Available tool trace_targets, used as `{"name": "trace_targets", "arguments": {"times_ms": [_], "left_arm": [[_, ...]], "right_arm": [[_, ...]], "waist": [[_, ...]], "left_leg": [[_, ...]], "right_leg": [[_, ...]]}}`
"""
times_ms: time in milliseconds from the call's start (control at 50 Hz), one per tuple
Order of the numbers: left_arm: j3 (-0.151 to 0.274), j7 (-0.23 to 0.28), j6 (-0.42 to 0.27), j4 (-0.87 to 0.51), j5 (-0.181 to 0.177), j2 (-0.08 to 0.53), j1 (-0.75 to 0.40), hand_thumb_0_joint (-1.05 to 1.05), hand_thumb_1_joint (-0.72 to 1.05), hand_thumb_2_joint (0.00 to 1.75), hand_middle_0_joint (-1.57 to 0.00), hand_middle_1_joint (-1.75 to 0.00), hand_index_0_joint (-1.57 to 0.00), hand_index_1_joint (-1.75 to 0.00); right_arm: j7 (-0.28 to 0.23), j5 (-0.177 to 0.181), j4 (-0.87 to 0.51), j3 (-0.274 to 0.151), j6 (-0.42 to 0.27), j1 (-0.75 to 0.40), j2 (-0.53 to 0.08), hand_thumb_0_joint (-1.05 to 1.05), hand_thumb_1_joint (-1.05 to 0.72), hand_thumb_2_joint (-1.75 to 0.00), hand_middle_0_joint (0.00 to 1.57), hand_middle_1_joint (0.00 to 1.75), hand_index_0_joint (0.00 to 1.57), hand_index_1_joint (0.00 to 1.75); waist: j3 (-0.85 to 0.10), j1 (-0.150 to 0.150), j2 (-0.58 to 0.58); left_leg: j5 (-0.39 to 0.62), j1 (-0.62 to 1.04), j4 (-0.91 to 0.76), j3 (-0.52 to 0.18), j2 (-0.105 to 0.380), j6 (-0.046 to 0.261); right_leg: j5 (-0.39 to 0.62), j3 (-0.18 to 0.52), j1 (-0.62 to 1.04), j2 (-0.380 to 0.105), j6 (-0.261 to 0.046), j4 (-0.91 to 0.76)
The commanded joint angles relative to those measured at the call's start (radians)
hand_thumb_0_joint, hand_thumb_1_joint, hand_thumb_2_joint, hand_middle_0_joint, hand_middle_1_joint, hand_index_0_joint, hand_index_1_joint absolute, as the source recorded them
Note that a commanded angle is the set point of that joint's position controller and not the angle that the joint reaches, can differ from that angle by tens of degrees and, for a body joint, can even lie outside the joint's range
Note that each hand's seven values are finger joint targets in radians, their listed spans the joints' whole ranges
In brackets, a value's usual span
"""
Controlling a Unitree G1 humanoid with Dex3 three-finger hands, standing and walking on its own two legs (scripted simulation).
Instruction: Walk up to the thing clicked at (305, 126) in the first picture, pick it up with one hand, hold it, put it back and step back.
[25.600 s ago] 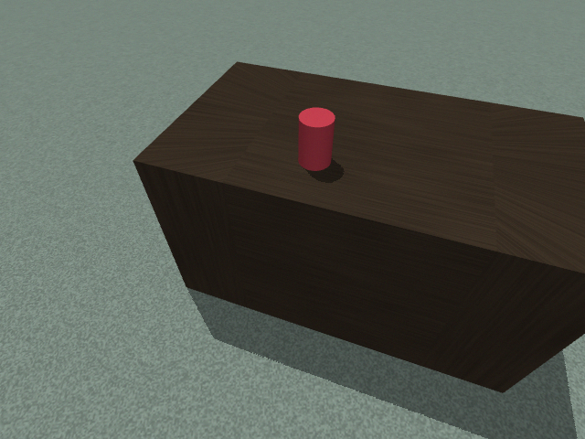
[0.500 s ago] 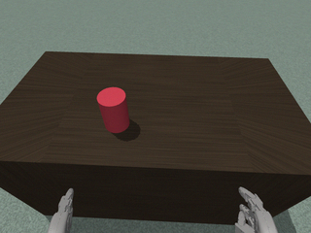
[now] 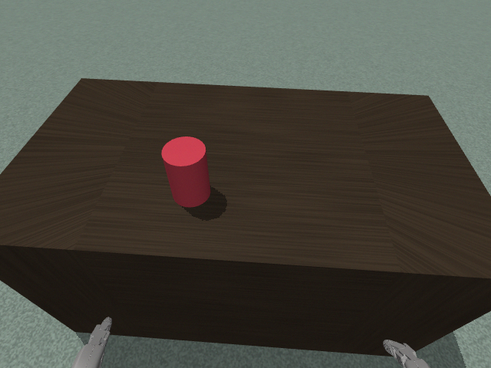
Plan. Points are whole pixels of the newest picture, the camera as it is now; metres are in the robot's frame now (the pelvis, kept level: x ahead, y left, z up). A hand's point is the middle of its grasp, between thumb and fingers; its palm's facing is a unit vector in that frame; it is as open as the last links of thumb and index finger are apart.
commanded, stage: home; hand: left
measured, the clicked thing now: (188, 173) +0.52 +0.14 -0.01
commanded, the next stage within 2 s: stand in 0.16 s
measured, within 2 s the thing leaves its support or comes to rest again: neither
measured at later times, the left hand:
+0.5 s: hand out of the picture +0.05 +0.24 -0.11, palm faces +0.00 -0.94 -0.34, open 15.0 cm
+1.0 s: hand out of the picture +0.05 +0.24 -0.10, palm faces +0.01 -0.94 -0.35, open 7.5 cm
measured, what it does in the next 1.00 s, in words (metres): rises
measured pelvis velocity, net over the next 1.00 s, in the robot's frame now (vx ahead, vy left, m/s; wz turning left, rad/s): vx -0.01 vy -0.01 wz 0.01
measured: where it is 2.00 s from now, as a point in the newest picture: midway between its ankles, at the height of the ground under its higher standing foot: outside the picture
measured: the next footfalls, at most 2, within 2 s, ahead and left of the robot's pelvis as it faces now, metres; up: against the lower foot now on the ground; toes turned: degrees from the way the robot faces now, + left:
none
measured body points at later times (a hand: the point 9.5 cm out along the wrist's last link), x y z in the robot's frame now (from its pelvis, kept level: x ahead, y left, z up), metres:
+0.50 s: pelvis +0.00 +0.00 +0.05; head +0.00 +0.00 +0.50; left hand +0.05 +0.29 -0.09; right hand +0.07 -0.29 -0.09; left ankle +0.00 +0.12 -0.69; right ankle +0.03 -0.13 -0.69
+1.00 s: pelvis -0.01 -0.01 +0.05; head -0.01 -0.02 +0.50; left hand +0.05 +0.29 -0.08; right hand +0.05 -0.31 -0.09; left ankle +0.00 +0.12 -0.69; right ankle +0.03 -0.13 -0.69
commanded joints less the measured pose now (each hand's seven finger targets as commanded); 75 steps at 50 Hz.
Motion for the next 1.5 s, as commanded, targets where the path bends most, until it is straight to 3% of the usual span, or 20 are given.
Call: {"name": "trace_targets", "arguments": {"times_ms": [0, 120, 180, 240, 280, 300, 420, 460, 520, 620, 760, 940, 1100, 1380, 1480], "left_arm": [[0.086, -0.004, -0.075, 0.062, -0.009, 0.183, -0.040, 0.00, -0.61, 0.02, -0.04, -0.05, -0.04, -0.04], [0.085, -0.003, -0.080, 0.251, -0.016, 0.200, -0.088, 0.00, -0.61, 0.00, -0.04, -0.04, -0.04, -0.04], [0.081, -0.002, -0.081, 0.327, -0.025, 0.200, -0.089, 0.00, -0.61, 0.02, -0.04, -0.05, -0.04, -0.04], [0.076, 0.000, -0.078, 0.398, -0.027, 0.209, -0.090, 0.00, -0.61, 0.02, -0.04, -0.05, -0.04, -0.05], [0.072, 0.002, -0.077, 0.437, -0.033, 0.212, -0.101, 0.00, -0.45, 0.18, -0.20, -0.21, -0.20, -0.21], [0.071, 0.003, -0.076, 0.457, -0.032, 0.219, -0.108, 0.00, -0.37, 0.26, -0.20, -0.29, -0.20, -0.29], [0.056, 0.003, -0.076, 0.553, -0.036, 0.215, -0.118, 0.00, 0.11, 0.74, -0.20, -0.30, -0.20, -0.30], [0.056, 0.002, -0.073, 0.569, -0.038, 0.216, -0.140, 0.00, 0.27, 0.90, -0.20, -0.30, -0.20, -0.30], [0.053, 0.001, -0.071, 0.603, -0.038, 0.212, -0.140, 0.00, 0.51, 0.90, -0.20, -0.30, -0.20, -0.30], [0.054, 0.000, -0.076, 0.633, -0.038, 0.221, -0.167, 0.00, 0.90, 0.90, -0.20, -0.30, -0.20, -0.30], [0.055, -0.002, -0.074, 0.659, -0.040, 0.222, -0.187, 0.00, 0.90, 0.90, -0.20, -0.30, -0.20, -0.30], [0.053, -0.005, -0.069, 0.675, -0.039, 0.230, -0.203, 0.00, 0.90, 0.90, -0.20, -0.30, -0.20, -0.30], [0.055, -0.009, -0.074, 0.678, -0.045, 0.227, -0.207, 0.00, 0.90, 0.90, -0.20, -0.30, -0.20, -0.30], [0.059, -0.011, -0.071, 0.673, -0.048, 0.232, -0.222, 0.00, 0.90, 0.90, -0.20, -0.30, -0.20, -0.30], [0.061, -0.009, -0.072, 0.665, -0.047, 0.232, -0.231, 0.00, 0.90, 0.90, -0.20, -0.30, -0.20, -0.30]], "right_arm": [[0.014, 0.021, -0.028, -0.093, -0.045, -0.039, -0.194, 0.00, -0.90, -0.90, 0.20, 0.30, 0.20, 0.30], [0.020, 0.020, 0.092, -0.092, -0.032, -0.057, -0.206, 0.00, -0.90, -0.90, 0.20, 0.30, 0.20, 0.30], [0.018, 0.025, 0.147, -0.088, -0.033, -0.053, -0.215, 0.00, -0.90, -0.90, 0.20, 0.30, 0.20, 0.30], [0.015, 0.033, 0.199, -0.083, -0.027, -0.068, -0.219, 0.00, -0.90, -0.90, 0.20, 0.30, 0.20, 0.30], [0.013, 0.036, 0.235, -0.077, -0.025, -0.064, -0.221, 0.00, -0.90, -0.90, 0.20, 0.30, 0.20, 0.30], [0.012, 0.039, 0.250, -0.077, -0.024, -0.071, -0.219, 0.00, -0.90, -0.90, 0.20, 0.30, 0.20, 0.30], [0.012, 0.047, 0.330, -0.066, -0.021, -0.080, -0.222, 0.00, -0.90, -0.90, 0.20, 0.30, 0.20, 0.30], [0.013, 0.046, 0.348, -0.065, -0.018, -0.086, -0.230, 0.00, -0.90, -0.90, 0.20, 0.30, 0.20, 0.30], [0.015, 0.048, 0.366, -0.064, -0.018, -0.107, -0.231, 0.00, -0.90, -0.90, 0.20, 0.30, 0.20, 0.30], [0.018, 0.050, 0.394, -0.062, -0.016, -0.106, -0.224, 0.00, -0.90, -0.90, 0.20, 0.30, 0.20, 0.30], [0.017, 0.052, 0.415, -0.058, -0.017, -0.125, -0.232, 0.00, -0.90, -0.90, 0.20, 0.30, 0.20, 0.30], [0.020, 0.054, 0.428, -0.053, -0.012, -0.132, -0.240, 0.00, -0.90, -0.90, 0.20, 0.30, 0.20, 0.30], [0.018, 0.054, 0.433, -0.047, -0.017, -0.138, -0.249, 0.00, -0.90, -0.90, 0.20, 0.30, 0.20, 0.30], [0.017, 0.057, 0.434, -0.043, -0.017, -0.143, -0.254, 0.00, -0.90, -0.90, 0.20, 0.30, 0.20, 0.30], [0.014, 0.056, 0.428, -0.045, -0.018, -0.146, -0.259, 0.00, -0.90, -0.90, 0.20, 0.30, 0.20, 0.30]], "waist": [[-0.100, 0.004, -0.022], [-0.021, 0.005, 0.022], [-0.047, 0.004, 0.039], [-0.022, 0.006, 0.026], [-0.022, 0.000, 0.024], [-0.010, -0.001, 0.012], [0.017, -0.006, -0.009], [0.051, -0.004, 0.016], [0.059, 0.000, 0.018], [0.046, -0.003, -0.005], [0.036, 0.001, 0.001], [0.044, 0.002, -0.006], [0.012, 0.001, 0.001], [-0.002, -0.002, -0.006], [-0.021, -0.006, -0.010]], "left_leg": [[0.269, 0.068, -0.222, -0.086, 0.038, 0.067], [0.200, 0.101, -0.341, -0.122, 0.056, 0.070], [0.303, 0.155, -0.386, -0.133, 0.072, 0.063], [0.294, 0.181, -0.426, -0.124, 0.070, 0.052], [0.334, 0.218, -0.452, -0.117, 0.071, 0.044], [0.335, 0.227, -0.467, -0.114, 0.069, 0.039], [0.342, 0.283, -0.534, -0.103, 0.080, 0.031], [0.285, 0.258, -0.581, -0.111, 0.085, 0.031], [0.256, 0.263, -0.616, -0.119, 0.092, 0.031], [0.297, 0.280, -0.628, -0.100, 0.087, 0.026], [0.312, 0.295, -0.654, -0.101, 0.095, 0.023], [0.282, 0.296, -0.665, -0.091, 0.096, 0.021], [0.351, 0.334, -0.664, -0.086, 0.109, 0.020], [0.396, 0.354, -0.668, -0.071, 0.115, 0.012], [0.453, 0.383, -0.661, -0.064, 0.119, 0.009]], "right_leg": [[0.223, 0.105, 0.174, -0.047, -0.094, -0.194], [0.134, 0.096, 0.196, -0.044, -0.081, -0.281], [0.247, 0.081, 0.264, -0.045, -0.072, -0.293], [0.252, 0.089, 0.297, -0.060, -0.067, -0.371], [0.290, 0.092, 0.324, -0.071, -0.063, -0.407], [0.286, 0.095, 0.327, -0.076, -0.063, -0.432], [0.253, 0.091, 0.374, -0.085, -0.048, -0.515], [0.190, 0.090, 0.378, -0.079, -0.041, -0.538], [0.184, 0.082, 0.386, -0.078, -0.035, -0.551], [0.188, 0.096, 0.410, -0.092, -0.030, -0.588], [0.222, 0.090, 0.430, -0.095, -0.026, -0.603], [0.162, 0.098, 0.412, -0.095, -0.027, -0.628], [0.275, 0.096, 0.434, -0.097, -0.026, -0.616], [0.354, 0.089, 0.455, -0.096, -0.023, -0.618], [0.427, 0.086, 0.462, -0.099, -0.024, -0.613]]}}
